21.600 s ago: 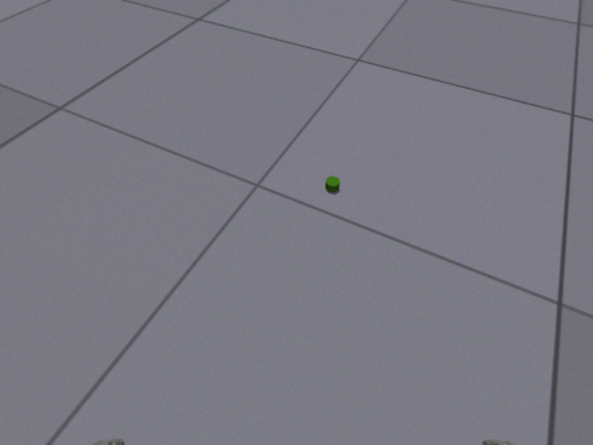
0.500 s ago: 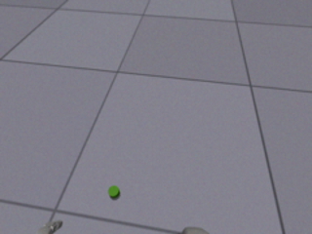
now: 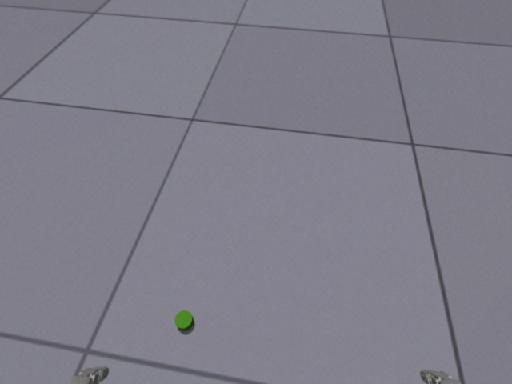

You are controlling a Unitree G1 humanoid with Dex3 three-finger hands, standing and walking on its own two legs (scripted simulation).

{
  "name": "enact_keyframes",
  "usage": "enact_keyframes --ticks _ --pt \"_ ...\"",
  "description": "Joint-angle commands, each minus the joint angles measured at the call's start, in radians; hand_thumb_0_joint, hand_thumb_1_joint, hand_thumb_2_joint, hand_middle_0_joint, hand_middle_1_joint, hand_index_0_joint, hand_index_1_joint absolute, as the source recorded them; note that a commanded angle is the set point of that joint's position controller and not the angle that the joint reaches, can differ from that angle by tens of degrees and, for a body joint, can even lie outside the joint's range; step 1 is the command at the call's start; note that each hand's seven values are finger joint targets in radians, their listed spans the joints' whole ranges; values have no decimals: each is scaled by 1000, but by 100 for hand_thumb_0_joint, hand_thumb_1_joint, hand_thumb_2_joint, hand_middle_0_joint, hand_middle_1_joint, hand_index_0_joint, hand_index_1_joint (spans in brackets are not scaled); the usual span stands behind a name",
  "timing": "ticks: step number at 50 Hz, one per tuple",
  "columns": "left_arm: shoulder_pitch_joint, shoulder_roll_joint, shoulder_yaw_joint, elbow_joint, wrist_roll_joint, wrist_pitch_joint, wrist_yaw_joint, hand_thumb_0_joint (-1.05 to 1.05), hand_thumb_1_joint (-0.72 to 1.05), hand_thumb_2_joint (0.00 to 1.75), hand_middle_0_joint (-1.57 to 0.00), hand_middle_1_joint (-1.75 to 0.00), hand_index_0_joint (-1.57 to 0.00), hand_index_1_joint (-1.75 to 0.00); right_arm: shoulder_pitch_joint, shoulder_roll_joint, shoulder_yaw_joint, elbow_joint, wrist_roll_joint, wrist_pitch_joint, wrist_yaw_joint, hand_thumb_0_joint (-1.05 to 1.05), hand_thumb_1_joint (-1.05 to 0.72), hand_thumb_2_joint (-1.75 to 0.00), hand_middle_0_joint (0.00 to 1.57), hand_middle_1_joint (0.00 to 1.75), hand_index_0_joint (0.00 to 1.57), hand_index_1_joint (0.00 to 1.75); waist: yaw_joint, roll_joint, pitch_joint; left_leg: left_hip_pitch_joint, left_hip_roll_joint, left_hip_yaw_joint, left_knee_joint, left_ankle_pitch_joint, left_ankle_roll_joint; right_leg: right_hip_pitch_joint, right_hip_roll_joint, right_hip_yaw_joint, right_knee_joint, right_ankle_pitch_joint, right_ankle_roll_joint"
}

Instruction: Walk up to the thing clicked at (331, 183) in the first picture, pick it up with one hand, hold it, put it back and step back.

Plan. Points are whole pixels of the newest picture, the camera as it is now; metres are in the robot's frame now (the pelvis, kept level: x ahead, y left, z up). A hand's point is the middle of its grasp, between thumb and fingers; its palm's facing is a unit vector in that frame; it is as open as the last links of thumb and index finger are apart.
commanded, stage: stand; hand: left
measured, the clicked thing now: (184, 320) +0.40 +0.28 -0.76
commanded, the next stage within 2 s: walk up in 0.16 s
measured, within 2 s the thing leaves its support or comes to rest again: neither
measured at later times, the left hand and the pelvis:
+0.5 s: hand out of the picture +0.07 +0.32 -0.19, palm faces -0.04 -0.93 -0.38, open 7.4 cm; pelvis -0.09 +0.05 -0.03, yaw +1 degrees
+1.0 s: hand out of the picture -0.10 +0.30 -0.16, palm faces -0.08 -0.91 -0.40, open 7.4 cm; pelvis -0.21 +0.04 -0.02, yaw -4 degrees
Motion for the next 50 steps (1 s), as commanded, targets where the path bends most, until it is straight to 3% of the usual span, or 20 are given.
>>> enact_keyframes --ticks 1,7,8,10,13,15,17,20,22,23,24,26,30,38,42,45,46,47,48,50 --pt "-48 218 41 -52 4 -16 14 0 90 90 -20 -30 -20 -30 -21 -202 -40 -41 0 -22 -11 0 -90 -90 20 30 20 30 2 16 -69 -78 84 -50 -64 159 57 102 -138 132 -49 140 -2" --pt "-50 219 43 -50 3 -16 13 0 90 90 -20 -30 -20 -30 -17 -206 -41 -38 0 -27 -11 0 -90 -90 20 30 20 30 4 2 -85 -79 83 -48 -70 166 56 131 -138 128 -47 152 -3" --pt "-69 267 81 -86 -11 2 20 0 90 90 -20 -30 -20 -30 -46 -258 -51 -45 10 -6 -15 0 -90 -90 20 30 20 30 13 -4 31 -150 61 -43 41 379 80 67 -150 137 33 434 -8" --pt "-35 264 86 -104 -20 15 27 0 90 90 -20 -30 -20 -30 -14 -230 -51 -66 24 4 -19 0 -90 -90 20 30 20 30 9 -28 -37 -130 45 -11 116 423 79 96 -171 126 68 549 -35" --pt "-50 292 100 -151 -13 31 28 0 90 90 -20 -30 -20 -30 27 -211 -59 -96 26 20 -20 0 -90 -90 20 30 20 30 -2 -112 -138 -141 -36 23 287 242 75 90 -259 209 42 532 -119" --pt "-97 298 100 -197 6 39 31 0 90 90 -20 -30 -20 -30 61 -205 -69 -109 19 42 -17 0 -90 -90 20 30 20 30 -10 -189 -155 -153 -89 18 460 -184 86 15 -346 293 11 441 -192" --pt "-117 301 101 -232 26 45 31 0 90 90 -20 -30 -20 -30 98 -207 -80 -127 7 59 -9 0 -90 -90 20 30 20 30 -13 -196 -145 -161 -78 -25 600 -298 98 -92 -359 283 9 300 -213" --pt "-162 287 99 -276 36 57 36 0 90 90 -20 -30 -20 -30 160 -214 -94 -138 12 55 -4 0 -90 -90 20 30 20 30 -44 -214 -166 -164 -56 -29 491 -221 98 -102 -313 228 105 299 -177" --pt "-187 268 91 -302 22 72 36 0 90 90 -20 -30 -20 -30 195 -220 -104 -134 -5 44 -9 0 -90 -90 20 30 20 30 -76 -142 -132 -151 -38 -11 207 -9 89 -125 -236 189 220 166 -100" --pt "-148 226 84 -306 9 81 35 0 90 90 -20 -30 -20 -30 153 -259 -110 -141 -20 38 -13 0 -90 -90 20 30 20 30 -54 60 -104 -166 61 -164 39 178 108 -166 -99 132 372 6 -50" --pt "-133 189 81 -319 1 86 40 0 90 90 -20 -30 -20 -30 97 -343 -130 -169 -38 37 -14 0 -90 -90 20 30 20 30 -39 247 -66 -131 202 -383 -8 394 178 -325 86 105 565 -372 -4" --pt "-49 208 97 -303 11 99 55 0 90 90 -20 -30 -20 -30 36 -377 -133 -231 -38 29 -21 0 -90 -90 20 30 20 30 -18 179 -87 -241 328 -418 35 552 310 -276 101 218 800 -514 6" --pt "11 239 106 -284 3 99 50 0 90 90 -20 -30 -20 -30 -59 -284 -116 -268 -41 13 -43 0 -90 -90 20 30 20 30 45 110 -58 -119 171 -198 136 539 243 -366 105 271 920 -337 9" --pt "-12 210 111 -370 20 71 42 0 90 90 -20 -30 -20 -30 119 -273 -124 -269 -16 15 -61 0 -90 -90 20 30 20 30 -60 126 -104 135 218 -230 223 713 284 -321 36 164 555 -398 60" --pt "92 200 115 -339 21 68 31 0 90 90 -20 -30 -20 -30 62 -300 -126 -296 -13 28 -51 0 -90 -90 20 30 20 30 -20 178 -157 13 195 -187 240 525 250 -109 5 81 261 -282 26" --pt "176 236 131 -308 34 57 30 0 90 90 -20 -30 -20 -30 1 -268 -113 -320 6 37 -40 0 -90 -90 20 30 20 30 26 67 -175 -214 116 -118 322 292 149 84 -62 154 116 64 -30" --pt "165 300 147 -328 40 55 27 0 90 90 -20 -30 -20 -30 -11 -234 -100 -339 13 37 -38 0 -90 -90 20 30 20 30 25 -101 -136 -366 5 -62 440 111 97 90 -192 359 91 134 -100" --pt "95 377 160 -360 30 60 21 0 90 90 -20 -30 -20 -30 -29 -208 -100 -346 12 42 -50 0 -90 -90 20 30 20 30 50 -299 -73 -384 -139 1 672 -349 62 -83 -386 534 7 227 -271" --pt "38 381 158 -399 37 51 26 0 90 90 -20 -30 -20 -30 2 -229 -112 -334 17 48 -54 0 -90 -90 20 30 20 30 32 -284 -13 -334 -112 -96 838 -411 56 -226 -437 593 -21 244 -304" --pt "-4 301 141 -425 33 54 30 0 90 90 -20 -30 -20 -30 45 -248 -106 -306 13 48 -41 0 -90 -90 20 30 20 30 -2 -145 32 -336 -146 -127 876 -304 65 -226 -300 376 22 233 -230"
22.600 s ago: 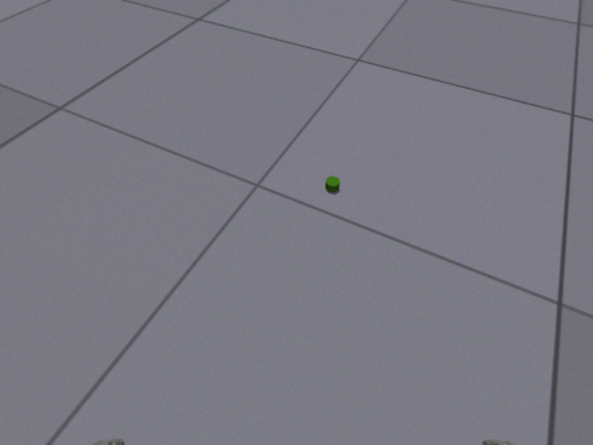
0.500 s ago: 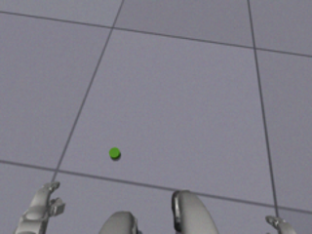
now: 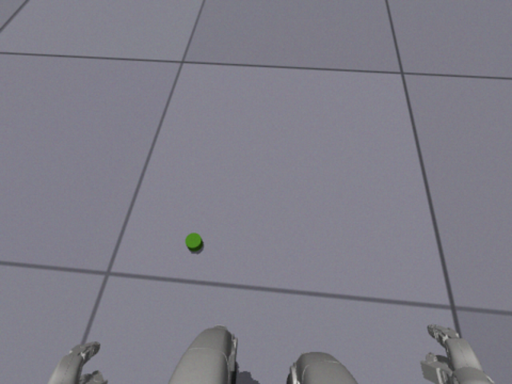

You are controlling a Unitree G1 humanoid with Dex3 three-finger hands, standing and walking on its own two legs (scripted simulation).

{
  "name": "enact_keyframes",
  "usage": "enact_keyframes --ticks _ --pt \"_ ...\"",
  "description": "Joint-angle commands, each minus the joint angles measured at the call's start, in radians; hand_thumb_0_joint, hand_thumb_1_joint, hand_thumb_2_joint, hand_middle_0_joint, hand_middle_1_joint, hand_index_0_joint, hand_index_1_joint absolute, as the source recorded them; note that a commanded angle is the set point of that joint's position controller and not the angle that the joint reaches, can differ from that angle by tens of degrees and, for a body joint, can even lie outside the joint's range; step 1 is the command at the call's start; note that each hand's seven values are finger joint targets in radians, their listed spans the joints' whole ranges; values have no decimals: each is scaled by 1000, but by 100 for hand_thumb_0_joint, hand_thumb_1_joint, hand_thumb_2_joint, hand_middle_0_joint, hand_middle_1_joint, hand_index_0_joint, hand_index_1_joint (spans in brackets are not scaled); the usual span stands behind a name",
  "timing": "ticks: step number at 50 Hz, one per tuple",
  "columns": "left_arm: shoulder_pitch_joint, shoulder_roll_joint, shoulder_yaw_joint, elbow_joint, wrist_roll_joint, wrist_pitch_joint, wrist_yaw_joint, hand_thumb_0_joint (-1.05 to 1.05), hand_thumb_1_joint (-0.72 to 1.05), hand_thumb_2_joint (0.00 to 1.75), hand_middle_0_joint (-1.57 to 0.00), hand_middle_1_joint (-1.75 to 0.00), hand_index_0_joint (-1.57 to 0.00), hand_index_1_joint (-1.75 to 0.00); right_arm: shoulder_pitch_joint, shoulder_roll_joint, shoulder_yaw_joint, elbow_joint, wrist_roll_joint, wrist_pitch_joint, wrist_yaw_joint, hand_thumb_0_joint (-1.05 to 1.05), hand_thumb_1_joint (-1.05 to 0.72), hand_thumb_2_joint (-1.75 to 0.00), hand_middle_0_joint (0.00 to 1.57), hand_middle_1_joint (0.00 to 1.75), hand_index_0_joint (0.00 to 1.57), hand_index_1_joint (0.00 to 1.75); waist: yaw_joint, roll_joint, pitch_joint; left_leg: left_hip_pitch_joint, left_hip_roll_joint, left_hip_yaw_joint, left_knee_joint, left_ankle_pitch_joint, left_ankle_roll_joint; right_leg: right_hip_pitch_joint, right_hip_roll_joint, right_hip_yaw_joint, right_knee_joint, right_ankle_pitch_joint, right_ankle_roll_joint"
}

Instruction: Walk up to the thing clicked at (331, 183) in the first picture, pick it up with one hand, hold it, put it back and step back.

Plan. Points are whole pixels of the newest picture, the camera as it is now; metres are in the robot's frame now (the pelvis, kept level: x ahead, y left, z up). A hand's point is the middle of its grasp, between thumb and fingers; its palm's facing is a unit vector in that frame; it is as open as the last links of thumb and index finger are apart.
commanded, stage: walk up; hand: left
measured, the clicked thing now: (194, 242) +0.59 +0.29 -0.74
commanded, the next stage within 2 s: stand in 1.64 s
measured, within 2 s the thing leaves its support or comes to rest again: neither
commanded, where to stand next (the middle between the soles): +0.22 +0.04 m, yaw +3 degrees
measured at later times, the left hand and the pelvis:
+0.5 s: hand out of the picture -0.07 +0.25 -0.15, palm faces +0.05 -0.94 -0.33, open 7.4 cm; pelvis -0.13 -0.02 +0.01, yaw +2 degrees
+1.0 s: hand out of the picture -0.08 +0.27 -0.14, palm faces +0.05 -0.93 -0.37, open 7.4 cm; pelvis -0.13 -0.01 +0.01, yaw +3 degrees
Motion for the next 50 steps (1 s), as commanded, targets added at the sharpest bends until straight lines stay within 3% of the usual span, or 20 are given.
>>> enact_keyframes --ticks 1,7,10,11,13,14,18,22,25,26,28,29,30,33,41,42,43,44,45,50 --pt "-109 255 72 -143 10 -25 30 0 90 90 -20 -30 -20 -30 65 -200 -51 -52 8 -27 -7 0 -90 -90 20 30 20 30 -25 -157 -101 36 -94 -103 294 -42 -4 -130 -258 219 -260 494 -199" --pt "-22 212 75 -172 33 -6 34 0 90 90 -20 -30 -20 -30 117 -168 -37 -69 -6 -64 -23 0 -90 -90 20 30 20 30 24 -236 -237 -3 -16 10 -172 -32 -33 242 -219 160 -138 554 -167" --pt "-1 218 68 -166 8 6 21 0 90 90 -20 -30 -20 -30 169 -155 -48 -41 -26 -83 -19 0 -90 -90 20 30 20 30 3 -191 -291 158 -21 77 -567 249 -15 245 -193 125 6 501 -128" --pt "10 206 60 -170 0 11 17 0 90 90 -20 -30 -20 -30 175 -170 -55 -38 -34 -88 -18 0 -90 -90 20 30 20 30 8 -165 -289 288 19 -2 -610 363 10 104 -169 126 36 404 -85" --pt "47 150 45 -158 -13 11 17 0 90 90 -20 -30 -20 -30 93 -307 -84 -66 -56 -88 -10 0 -90 -90 20 30 20 30 38 129 -246 406 338 -422 -608 387 154 -293 46 15 248 -199 0" --pt "-56 203 63 -161 1 9 32 0 90 90 -20 -30 -20 -30 91 -360 -89 -76 -47 -89 -10 0 -90 -90 20 30 20 30 -42 189 -211 165 475 -517 -624 383 285 -168 -10 116 376 -286 18" --pt "37 208 68 -103 -16 -1 10 0 90 90 -20 -30 -20 -30 -19 -221 -53 -89 -48 -106 -14 0 -90 -90 20 30 20 30 45 119 -145 192 241 -133 -538 536 171 -156 40 130 440 -97 1" --pt "-17 190 53 -93 -8 -34 -10 0 90 90 -20 -30 -20 -30 77 -227 -66 -60 -46 -99 5 0 -90 -90 20 30 20 30 -40 168 -163 300 197 -132 -540 159 155 -103 -6 13 65 -140 34" --pt "91 171 53 -13 -6 -66 0 0 90 90 -20 -30 -20 -30 51 -242 -66 -71 -46 -74 22 0 -90 -90 20 30 20 30 5 188 -173 198 187 -91 -463 44 152 100 5 -68 -269 -50 14" --pt "144 184 61 23 -2 -79 11 0 90 90 -20 -30 -20 -30 58 -204 -53 -68 -38 -65 23 0 -90 -90 20 30 20 30 27 116 -184 152 154 -56 -344 111 118 185 3 -17 -365 24 4" --pt "129 289 78 13 19 -106 21 0 90 90 -20 -30 -20 -30 74 -102 -17 -100 -20 -64 27 0 -90 -90 20 30 20 30 14 -182 -140 -136 -5 9 -107 -53 1 250 -266 468 -433 -21 -78" --pt "66 352 85 -9 22 -101 21 0 90 90 -20 -30 -20 -30 34 -166 -39 -92 -24 -63 16 0 -90 -90 20 30 20 30 38 -131 -94 -45 29 -79 -59 -93 0 7 -384 557 -450 -194 -191" --pt "9 338 81 -20 17 -99 17 0 90 90 -20 -30 -20 -30 52 -205 -59 -65 -23 -66 19 0 -90 -90 20 30 20 30 12 -135 -28 17 52 -84 -22 -71 -2 -105 -383 535 -461 -276 -216" --pt "10 254 66 -11 7 -114 18 0 90 90 -20 -30 -20 -30 65 -178 -51 -39 -14 -77 35 0 -90 -90 20 30 20 30 1 -132 -40 -13 41 -73 -94 61 -6 27 -256 300 -434 -127 -141" --pt "13 232 41 -9 -6 -90 6 0 90 90 -20 -30 -20 -30 148 -162 -64 18 -29 -103 46 0 -90 -90 20 30 20 30 -24 -134 -145 339 2 43 -520 222 -2 -45 -185 108 -229 91 -81" --pt "33 196 26 -4 -10 -89 7 0 90 90 -20 -30 -20 -30 172 -182 -72 22 -36 -112 39 0 -90 -90 20 30 20 30 -37 -69 -189 424 63 -53 -558 265 16 -84 -144 62 -116 177 -47" --pt "62 138 10 -11 -24 -88 7 0 90 90 -20 -30 -20 -30 184 -231 -81 15 -46 -121 31 0 -90 -90 20 30 20 30 -33 102 -244 482 255 -316 -647 292 77 -161 -47 -9 59 111 4" --pt "48 175 21 8 -34 -80 18 0 90 90 -20 -30 -20 -30 142 -287 -86 1 -38 -120 33 0 -90 -90 20 30 20 30 -21 125 -210 380 349 -444 -674 114 186 -175 -16 -39 115 -180 8" --pt "39 225 31 19 -26 -80 20 0 90 90 -20 -30 -20 -30 129 -295 -93 6 -35 -117 35 0 -90 -90 20 30 20 30 -25 101 -174 285 369 -446 -678 22 237 -124 -54 1 174 -209 1" --pt "74 192 21 43 -28 -95 9 0 90 90 -20 -30 -20 -30 69 -223 -61 3 -32 -116 34 0 -90 -90 20 30 20 30 6 172 -144 264 234 -191 -592 324 149 -58 -62 -50 -32 -71 4"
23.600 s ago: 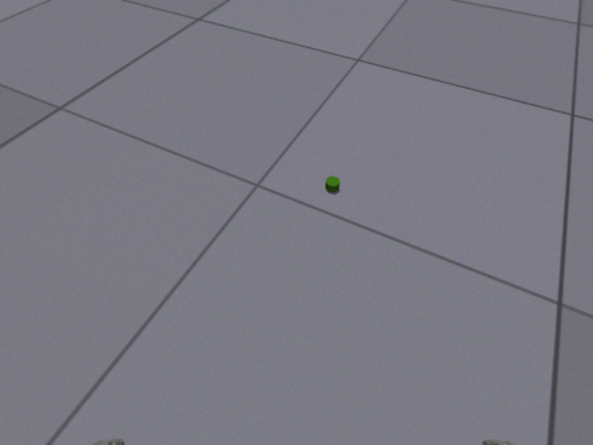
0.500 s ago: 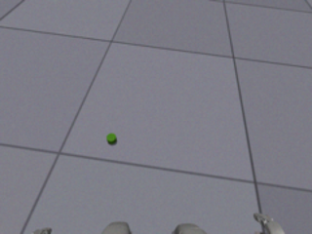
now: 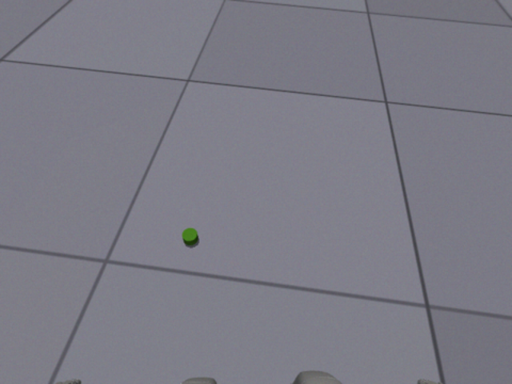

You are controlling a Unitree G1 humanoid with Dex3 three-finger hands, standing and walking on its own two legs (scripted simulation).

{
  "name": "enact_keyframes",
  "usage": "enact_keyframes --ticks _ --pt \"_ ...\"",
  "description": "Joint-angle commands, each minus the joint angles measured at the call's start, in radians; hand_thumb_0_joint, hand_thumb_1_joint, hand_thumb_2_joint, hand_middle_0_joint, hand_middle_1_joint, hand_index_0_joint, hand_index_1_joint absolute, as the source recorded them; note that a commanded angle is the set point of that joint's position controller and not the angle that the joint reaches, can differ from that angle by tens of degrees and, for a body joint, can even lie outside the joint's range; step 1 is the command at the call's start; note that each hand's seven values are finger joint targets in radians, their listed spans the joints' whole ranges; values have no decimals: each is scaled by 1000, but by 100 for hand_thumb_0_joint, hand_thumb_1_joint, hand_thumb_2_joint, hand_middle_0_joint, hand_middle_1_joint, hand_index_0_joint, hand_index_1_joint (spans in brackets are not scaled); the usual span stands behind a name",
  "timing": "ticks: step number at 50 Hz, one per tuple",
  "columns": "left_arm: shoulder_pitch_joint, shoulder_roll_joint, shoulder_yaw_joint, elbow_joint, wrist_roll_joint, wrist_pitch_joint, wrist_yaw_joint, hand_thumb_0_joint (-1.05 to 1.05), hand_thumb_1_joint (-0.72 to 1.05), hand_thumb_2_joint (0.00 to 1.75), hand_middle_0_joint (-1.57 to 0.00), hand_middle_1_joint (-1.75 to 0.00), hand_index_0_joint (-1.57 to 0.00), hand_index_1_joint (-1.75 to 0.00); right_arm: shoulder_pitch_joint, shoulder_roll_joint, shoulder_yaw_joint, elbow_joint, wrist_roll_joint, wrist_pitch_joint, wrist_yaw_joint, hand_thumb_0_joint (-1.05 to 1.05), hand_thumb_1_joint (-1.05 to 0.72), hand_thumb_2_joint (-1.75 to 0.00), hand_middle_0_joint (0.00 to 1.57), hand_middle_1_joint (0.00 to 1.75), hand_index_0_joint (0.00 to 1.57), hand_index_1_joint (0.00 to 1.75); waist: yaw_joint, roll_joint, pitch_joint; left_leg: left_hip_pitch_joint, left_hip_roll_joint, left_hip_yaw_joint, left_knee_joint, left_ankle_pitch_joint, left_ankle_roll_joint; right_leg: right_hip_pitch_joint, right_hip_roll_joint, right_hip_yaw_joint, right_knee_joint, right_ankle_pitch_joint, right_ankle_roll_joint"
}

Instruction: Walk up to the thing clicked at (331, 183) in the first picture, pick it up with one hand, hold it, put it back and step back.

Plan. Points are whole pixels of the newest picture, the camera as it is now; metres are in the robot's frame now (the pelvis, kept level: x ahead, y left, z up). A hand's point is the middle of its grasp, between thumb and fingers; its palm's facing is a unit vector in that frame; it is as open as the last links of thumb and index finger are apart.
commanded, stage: walk up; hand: left
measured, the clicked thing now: (190, 236) +0.74 +0.27 -0.75
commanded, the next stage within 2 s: stand in 0.64 s
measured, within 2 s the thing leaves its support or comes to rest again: neither
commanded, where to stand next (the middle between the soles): +0.35 +0.04 m, yaw +0 degrees
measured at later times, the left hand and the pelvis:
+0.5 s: hand (113, 364) +0.15 +0.25 -0.14, palm faces +0.04 -0.94 -0.33, open 7.4 cm; pelvis +0.03 +0.00 +0.00, yaw +0 degrees
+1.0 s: hand out of the picture +0.08 +0.25 -0.15, palm faces -0.01 -0.94 -0.34, open 7.4 cm; pelvis +0.02 -0.01 +0.01, yaw +0 degrees
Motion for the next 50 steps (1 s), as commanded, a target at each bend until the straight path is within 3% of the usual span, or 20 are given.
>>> enact_keyframes --ticks 1,3,4,5,6,7,8,9,10,11,13,15,17,20,30,34,37,43,45,50 --pt "-5 142 33 -55 0 -39 11 0 90 90 -20 -30 -20 -30 -85 -272 -62 -74 14 -26 -20 0 -90 -90 20 30 20 30 20 202 -43 22 178 -197 -140 162 126 28 -2 -44 -200 142 4" --pt "20 138 36 -26 10 -49 22 0 90 90 -20 -30 -20 -30 -110 -242 -46 -79 33 -12 -21 0 -90 -90 20 30 20 30 50 170 -88 -22 144 -128 -32 268 77 174 0 -41 -363 347 2" --pt "24 166 46 -18 14 -52 28 0 90 90 -20 -30 -20 -30 -107 -212 -35 -78 45 -8 -23 0 -90 -90 20 30 20 30 55 114 -113 -81 120 -107 12 248 47 260 -32 20 -351 412 -13" --pt "27 201 54 -16 20 -53 32 0 90 90 -20 -30 -20 -30 -110 -195 -26 -85 50 -7 -25 0 -90 -90 20 30 20 30 51 31 -118 -159 71 -79 67 145 21 305 -107 129 -365 450 -39" --pt "3 236 53 -24 21 -55 33 0 90 90 -20 -30 -20 -30 -96 -175 -22 -79 49 0 -25 0 -90 -90 20 30 20 30 34 -26 -109 -153 12 -58 114 -46 -4 223 -228 285 -428 326 -103" --pt "-108 260 48 -49 24 -53 26 0 90 90 -20 -30 -20 -30 -52 -182 -29 -48 43 8 -27 0 -90 -90 20 30 20 30 -5 -55 -84 -39 10 -38 139 -201 -7 64 -305 314 -439 230 -170" --pt "-177 241 42 -66 24 -48 22 0 90 90 -20 -30 -20 -30 -18 -188 -33 -20 35 6 -29 0 -90 -90 20 30 20 30 -30 -65 -47 16 29 -47 87 -193 -2 -2 -287 279 -413 238 -160" --pt "-188 214 33 -66 20 -45 20 0 90 90 -20 -30 -20 -30 -18 -195 -30 -6 33 -1 -28 0 -90 -90 20 30 20 30 -39 -55 -34 48 37 -59 -27 -93 5 -15 -233 206 -385 317 -115" --pt "-193 184 28 -65 10 -47 20 0 90 90 -20 -30 -20 -30 -19 -212 -29 6 31 -9 -28 0 -90 -90 20 30 20 30 -30 -36 -45 59 69 -91 -71 111 15 20 -172 124 -339 425 -59" --pt "-180 162 24 -51 1 -46 20 0 90 90 -20 -30 -20 -30 -61 -228 -29 5 29 -15 -26 0 -90 -90 20 30 20 30 -7 -16 -44 23 106 -141 -99 224 35 59 -109 59 -303 476 -21" --pt "-138 169 29 -18 -1 -47 20 0 90 90 -20 -30 -20 -30 -114 -230 -23 2 34 -22 -25 0 -90 -90 20 30 20 30 31 -37 -76 11 117 -132 -68 327 45 149 -83 36 -312 516 -7" --pt "-141 177 31 -4 0 -48 23 0 90 90 -20 -30 -20 -30 -107 -219 -20 10 35 -20 -29 0 -90 -90 20 30 20 30 17 -39 -100 26 92 -85 -43 390 32 205 -108 50 -308 644 -15" --pt "-145 173 30 0 -5 -44 25 0 90 90 -20 -30 -20 -30 -101 -225 -22 23 36 -19 -33 0 -90 -90 20 30 20 30 14 8 -147 71 95 -79 -56 443 26 220 -116 42 -286 699 -22" --pt "-181 156 24 -1 -6 -38 26 0 90 90 -20 -30 -20 -30 -122 -228 -26 37 35 -15 -35 0 -90 -90 20 30 20 30 13 55 -168 86 110 -89 -83 457 30 233 -109 23 -299 626 -19" --pt "-208 155 16 36 8 -34 19 0 90 90 -20 -30 -20 -30 -197 -210 -20 49 28 -9 -31 0 -90 -90 20 30 20 30 15 50 -109 60 107 -101 -162 265 24 218 -104 25 -384 494 -4" --pt "-203 138 -5 65 9 -32 15 0 90 90 -20 -30 -20 -30 -201 -226 -16 68 34 -19 -31 0 -90 -90 20 30 20 30 4 46 -143 139 123 -107 -190 360 14 219 -115 37 -409 571 2" --pt "-198 147 -9 81 10 -35 16 0 90 90 -20 -30 -20 -30 -205 -225 -16 79 36 -17 -31 0 -90 -90 20 30 20 30 1 34 -139 163 122 -100 -196 360 9 218 -121 39 -431 576 4" --pt "-191 155 -15 105 10 -35 14 0 90 90 -20 -30 -20 -30 -206 -218 -6 101 34 -12 -26 0 -90 -90 20 30 20 30 1 32 -85 107 113 -103 -252 172 6 199 -118 47 -482 421 8" --pt "-175 157 -16 111 12 -36 14 0 90 90 -20 -30 -20 -30 -208 -218 -7 105 34 -11 -23 0 -90 -90 20 30 20 30 5 18 -73 111 106 -103 -259 144 1 174 -114 47 -493 379 9" --pt "-167 159 -19 113 11 -38 13 0 90 90 -20 -30 -20 -30 -189 -223 -7 117 32 -13 -22 0 -90 -90 20 30 20 30 1 27 -94 105 108 -102 -258 144 1 188 -123 55 -496 384 3"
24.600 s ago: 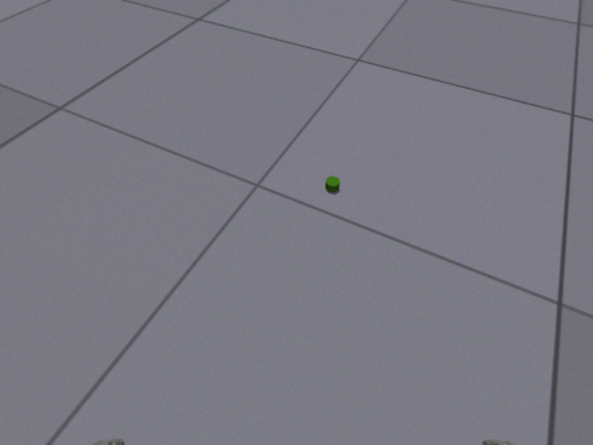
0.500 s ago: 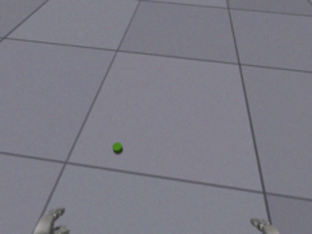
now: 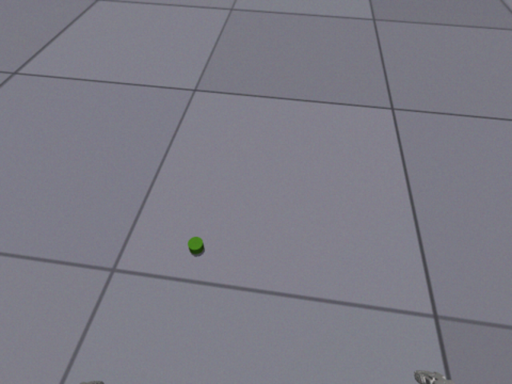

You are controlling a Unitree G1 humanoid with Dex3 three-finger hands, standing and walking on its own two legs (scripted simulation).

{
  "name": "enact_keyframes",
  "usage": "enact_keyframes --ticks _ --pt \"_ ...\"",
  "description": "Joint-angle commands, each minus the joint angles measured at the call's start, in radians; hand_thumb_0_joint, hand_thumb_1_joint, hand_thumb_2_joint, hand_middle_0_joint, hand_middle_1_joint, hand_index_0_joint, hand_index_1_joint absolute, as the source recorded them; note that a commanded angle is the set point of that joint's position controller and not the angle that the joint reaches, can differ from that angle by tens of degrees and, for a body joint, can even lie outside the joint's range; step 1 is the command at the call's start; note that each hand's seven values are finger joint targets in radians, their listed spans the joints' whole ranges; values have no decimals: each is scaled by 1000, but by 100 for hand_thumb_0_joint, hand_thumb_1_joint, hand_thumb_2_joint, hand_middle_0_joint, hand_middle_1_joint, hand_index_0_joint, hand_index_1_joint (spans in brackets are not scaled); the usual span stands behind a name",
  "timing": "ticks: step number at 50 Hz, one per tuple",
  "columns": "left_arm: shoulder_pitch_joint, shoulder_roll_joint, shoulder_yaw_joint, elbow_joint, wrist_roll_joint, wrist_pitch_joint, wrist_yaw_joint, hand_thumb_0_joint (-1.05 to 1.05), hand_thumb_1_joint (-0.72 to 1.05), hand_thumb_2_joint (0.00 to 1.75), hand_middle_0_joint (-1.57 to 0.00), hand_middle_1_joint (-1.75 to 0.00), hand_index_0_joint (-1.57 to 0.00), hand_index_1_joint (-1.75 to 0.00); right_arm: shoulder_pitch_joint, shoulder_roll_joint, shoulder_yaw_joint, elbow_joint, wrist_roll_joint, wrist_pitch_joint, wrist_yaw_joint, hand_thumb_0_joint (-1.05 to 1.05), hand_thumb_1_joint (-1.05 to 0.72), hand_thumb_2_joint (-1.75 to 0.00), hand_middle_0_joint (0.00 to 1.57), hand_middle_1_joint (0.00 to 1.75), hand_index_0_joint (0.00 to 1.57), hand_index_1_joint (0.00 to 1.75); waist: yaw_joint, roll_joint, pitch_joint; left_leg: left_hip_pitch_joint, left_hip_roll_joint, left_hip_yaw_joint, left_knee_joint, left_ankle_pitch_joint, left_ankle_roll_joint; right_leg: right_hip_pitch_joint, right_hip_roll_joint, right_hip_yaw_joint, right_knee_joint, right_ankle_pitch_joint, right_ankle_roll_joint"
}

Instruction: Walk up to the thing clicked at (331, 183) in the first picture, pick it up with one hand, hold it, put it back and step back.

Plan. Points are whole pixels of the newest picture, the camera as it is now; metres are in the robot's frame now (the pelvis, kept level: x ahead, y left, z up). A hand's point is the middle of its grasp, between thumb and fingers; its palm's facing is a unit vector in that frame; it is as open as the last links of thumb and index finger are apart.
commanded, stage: stand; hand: left
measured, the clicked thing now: (195, 245) +0.72 +0.27 -0.76
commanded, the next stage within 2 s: walk up in 0.64 s
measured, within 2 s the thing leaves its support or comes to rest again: neither
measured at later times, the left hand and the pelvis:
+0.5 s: hand out of the picture +0.08 +0.24 -0.16, palm faces -0.03 -0.94 -0.34, open 7.4 cm; pelvis +0.00 -0.01 +0.00, yaw +0 degrees
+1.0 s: hand out of the picture +0.08 +0.34 -0.18, palm faces -0.01 -0.93 -0.37, open 7.4 cm; pelvis +0.08 +0.05 -0.03, yaw +0 degrees
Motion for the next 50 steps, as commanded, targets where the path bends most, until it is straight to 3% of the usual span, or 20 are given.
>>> enact_keyframes --ticks 1,7,13,19,26,31,32,33,34,35,36,37,41,44,45,46,47,48,49,50 --pt "-49 213 34 -63 2 -22 14 0 90 90 -20 -30 -20 -30 -49 -214 -41 -52 1 -28 -10 0 -90 -90 20 30 20 30 1 12 -70 -27 105 -85 -63 45 25 5 -108 101 -61 10 -31" --pt "-45 221 36 -64 2 -15 12 0 90 90 -20 -30 -20 -30 -20 -219 -39 -41 -3 -25 -11 0 -90 -90 20 30 20 30 -2 18 -43 -75 105 -94 -82 -67 27 -17 -100 103 -56 -78 -32" --pt "-32 218 29 -70 3 -22 14 0 90 90 -20 -30 -20 -30 -11 -215 -34 -42 0 -28 -12 0 -90 -90 20 30 20 30 -4 -8 -74 -24 111 -89 -47 79 26 -12 -109 111 -47 33 -34" --pt "-29 222 30 -68 -2 -21 15 0 90 90 -20 -30 -20 -30 -3 -219 -29 -36 2 -26 -14 0 -90 -90 20 30 20 30 -1 1 -92 -26 114 -83 -37 113 26 22 -112 104 -36 103 -35" --pt "-38 223 31 -68 -2 -15 15 0 90 90 -20 -30 -20 -30 7 -220 -24 -34 1 -23 -16 0 -90 -90 20 30 20 30 -5 4 -59 -48 113 -80 -50 46 23 -7 -106 110 -50 14 -35" --pt "-34 221 31 -69 0 -18 15 0 90 90 -20 -30 -20 -30 0 -221 -24 -42 3 -26 -18 0 -90 -90 20 30 20 30 -5 7 -91 -13 121 -76 -36 124 25 14 -110 105 -31 114 -37" --pt "41 279 86 -107 12 -30 -2 0 90 90 -20 -30 -20 -30 54 -281 -74 -88 -11 -31 5 0 -90 -90 20 30 20 30 11 13 -171 -40 59 -44 71 -265 87 101 -56 86 23 -283 -75" --pt "99 295 97 -97 21 -32 -5 0 90 90 -20 -30 -20 -30 45 -274 -78 -101 -22 -28 15 0 -90 -90 20 30 20 30 41 -4 -103 -197 46 -37 119 -439 91 110 -100 168 -3 -487 -108" --pt "145 319 114 -90 29 -34 -5 0 90 90 -20 -30 -20 -30 17 -261 -78 -121 -26 -24 20 0 -90 -90 20 30 20 30 67 -64 -50 -352 10 21 216 -444 72 170 -169 277 -89 -616 -147" --pt "159 349 132 -105 33 -37 -4 0 90 90 -20 -30 -20 -30 -17 -244 -78 -149 -31 -18 25 0 -90 -90 20 30 20 30 89 -152 22 -469 6 47 409 -375 55 150 -295 420 -193 -679 -201" --pt "139 362 142 -132 34 -45 -1 0 90 90 -20 -30 -20 -30 -32 -244 -82 -172 -37 -18 28 0 -90 -90 20 30 20 30 91 -129 88 -549 58 -21 488 -309 49 122 -367 475 -214 -623 -253" --pt "118 345 141 -152 31 -51 0 0 90 90 -20 -30 -20 -30 -13 -250 -88 -173 -33 -23 30 0 -90 -90 20 30 20 30 77 -94 112 -557 86 -50 488 -271 44 122 -361 454 -198 -503 -268" --pt "84 320 134 -206 28 -59 -11 0 90 90 -20 -30 -20 -30 36 -229 -100 -201 -30 -44 50 0 -90 -90 20 30 20 30 35 -129 77 -410 107 -32 369 -251 35 63 -267 257 -144 -232 -230" --pt "31 308 121 -252 20 -53 -22 0 90 90 -20 -30 -20 -30 139 -230 -120 -193 -27 -48 56 0 -90 -90 20 30 20 30 -31 -137 21 -146 67 43 228 -84 22 -114 -186 111 -27 -156 -180" --pt "11 298 117 -265 17 -48 -23 0 90 90 -20 -30 -20 -30 219 -235 -132 -174 -28 -47 53 0 -90 -90 20 30 20 30 -73 -112 -1 -16 39 81 203 15 12 -207 -147 62 60 -201 -150" --pt "9 274 110 -275 21 -42 -25 0 90 90 -20 -30 -20 -30 297 -253 -150 -151 -33 -44 45 0 -90 -90 20 30 20 30 -110 -56 -22 113 11 104 227 23 8 -315 -112 38 166 -258 -130" --pt "57 229 96 -286 28 -37 -26 0 90 90 -20 -30 -20 -30 395 -300 -170 -129 -33 -45 36 0 -90 -90 20 30 20 30 -147 93 -85 275 30 46 208 -72 32 -421 -60 7 385 -291 -119" --pt "121 158 75 -291 21 -33 -26 0 90 90 -20 -30 -20 -30 446 -371 -186 -141 -46 -51 27 0 -90 -90 20 30 20 30 -161 337 -84 255 218 -280 6 -417 103 -543 70 -21 687 -457 -88" --pt "178 198 87 -277 13 -24 -17 0 90 90 -20 -30 -20 -30 355 -415 -182 -193 -44 -60 25 0 -90 -90 20 30 20 30 -104 265 -67 95 370 -641 -176 -715 178 -540 99 122 818 -432 -75" --pt "175 280 102 -266 11 -20 -8 0 90 90 -20 -30 -20 -30 250 -436 -183 -234 -17 -59 27 0 -90 -90 20 30 20 30 -71 213 7 -16 426 -673 -202 -770 246 -511 29 162 863 -412 -85"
